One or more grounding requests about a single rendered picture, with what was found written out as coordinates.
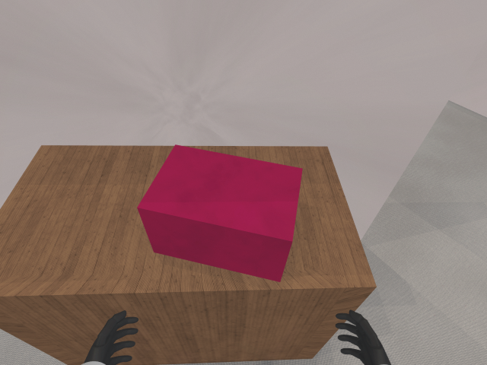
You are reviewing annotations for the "left robot hand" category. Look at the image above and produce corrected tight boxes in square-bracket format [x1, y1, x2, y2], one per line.
[84, 310, 138, 365]

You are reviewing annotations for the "right robot hand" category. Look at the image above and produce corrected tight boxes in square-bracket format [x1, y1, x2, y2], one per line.
[336, 310, 391, 365]

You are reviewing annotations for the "carton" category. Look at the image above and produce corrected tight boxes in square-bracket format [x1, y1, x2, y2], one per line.
[137, 144, 303, 282]

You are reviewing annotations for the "pedestal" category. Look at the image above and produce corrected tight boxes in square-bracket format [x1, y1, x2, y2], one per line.
[0, 145, 377, 365]

